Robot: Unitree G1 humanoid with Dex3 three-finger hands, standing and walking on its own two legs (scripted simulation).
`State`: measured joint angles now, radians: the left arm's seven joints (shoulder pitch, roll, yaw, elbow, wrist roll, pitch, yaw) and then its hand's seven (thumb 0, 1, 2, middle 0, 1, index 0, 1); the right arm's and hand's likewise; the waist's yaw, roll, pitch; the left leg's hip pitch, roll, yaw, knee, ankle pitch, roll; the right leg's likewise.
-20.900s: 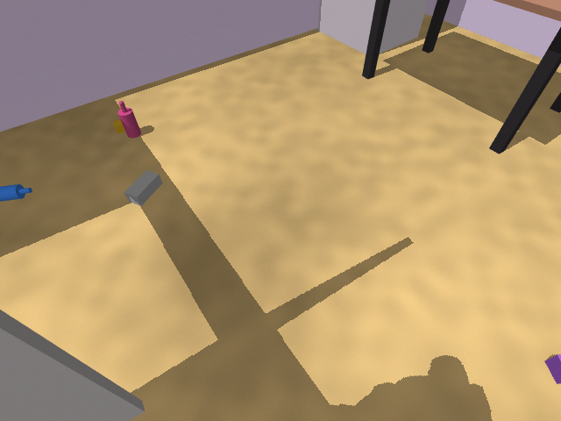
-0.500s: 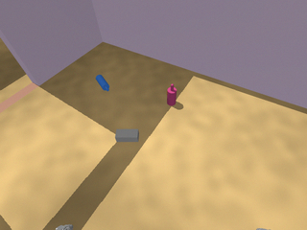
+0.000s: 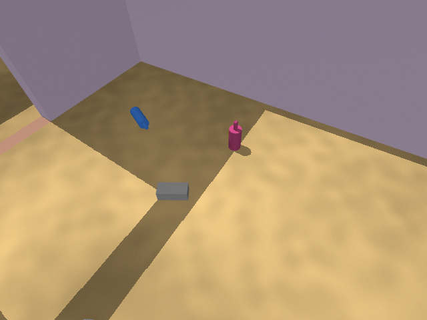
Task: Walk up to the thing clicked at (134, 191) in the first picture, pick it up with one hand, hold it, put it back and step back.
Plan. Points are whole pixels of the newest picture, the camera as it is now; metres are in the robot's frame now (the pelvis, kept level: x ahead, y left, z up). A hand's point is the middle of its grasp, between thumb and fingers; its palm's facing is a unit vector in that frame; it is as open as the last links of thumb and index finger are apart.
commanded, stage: stand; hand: left
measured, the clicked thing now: (173, 191) +0.84 +0.28 -0.75
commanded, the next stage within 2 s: walk up in 0.18 s
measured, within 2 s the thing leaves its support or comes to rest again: neither
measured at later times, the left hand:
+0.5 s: hand out of the picture +0.06 +0.34 -0.17, palm faces +0.01 -0.93 -0.36, open 7.4 cm
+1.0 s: hand (112, 236) +0.32 +0.28 -0.14, palm faces -0.06 -0.91 -0.40, open 7.3 cm
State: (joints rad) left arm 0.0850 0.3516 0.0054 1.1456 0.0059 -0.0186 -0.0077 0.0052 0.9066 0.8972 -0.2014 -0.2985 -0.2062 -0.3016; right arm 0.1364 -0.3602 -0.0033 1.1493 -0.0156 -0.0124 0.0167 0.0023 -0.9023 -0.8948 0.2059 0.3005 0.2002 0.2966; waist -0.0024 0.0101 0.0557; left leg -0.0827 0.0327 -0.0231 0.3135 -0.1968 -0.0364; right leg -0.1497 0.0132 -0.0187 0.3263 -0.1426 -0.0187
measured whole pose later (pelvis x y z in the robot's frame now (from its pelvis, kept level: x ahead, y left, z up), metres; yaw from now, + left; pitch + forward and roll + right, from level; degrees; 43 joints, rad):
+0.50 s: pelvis +0.05 +0.05 -0.02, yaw +0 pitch -3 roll +0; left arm 0.29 0.42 0.08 1.02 0.03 0.00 -0.05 0.01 0.90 0.90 -0.20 -0.30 -0.21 -0.30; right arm 0.24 -0.43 -0.10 0.99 -0.05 -0.07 0.06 0.00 -0.90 -0.89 0.21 0.30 0.20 0.30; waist 0.03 -0.02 0.07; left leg -0.28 0.05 0.03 0.56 -0.20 0.00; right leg -0.18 -0.03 0.04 0.63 -0.42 -0.04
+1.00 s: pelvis +0.22 +0.02 -0.02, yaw -4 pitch -4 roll +2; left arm 0.24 0.38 0.06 0.87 0.01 -0.07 -0.05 0.00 0.91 0.90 -0.20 -0.30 -0.21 -0.30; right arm 0.32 -0.41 -0.04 0.89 -0.01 -0.03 0.03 0.01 -0.90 -0.89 0.21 0.30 0.20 0.30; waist 0.01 0.03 0.11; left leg -0.28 0.03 0.01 1.07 -0.49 0.03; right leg -0.30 -0.04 -0.02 0.62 -0.26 -0.03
